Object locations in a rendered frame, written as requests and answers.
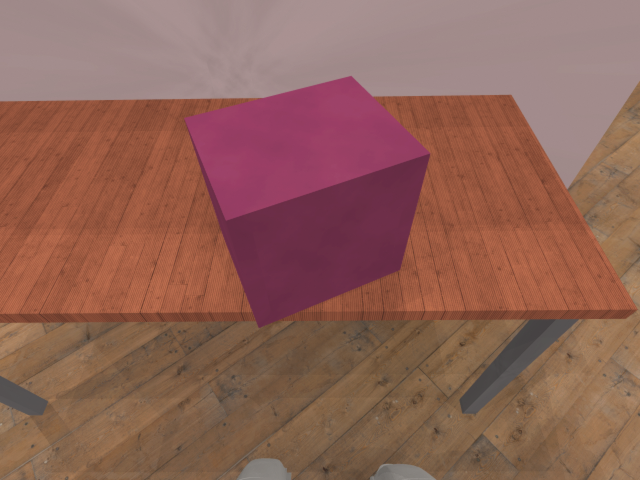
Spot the carton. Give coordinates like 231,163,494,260
184,76,431,328

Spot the robot left thigh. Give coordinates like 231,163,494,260
237,458,291,480

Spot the table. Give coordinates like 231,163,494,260
0,95,638,415

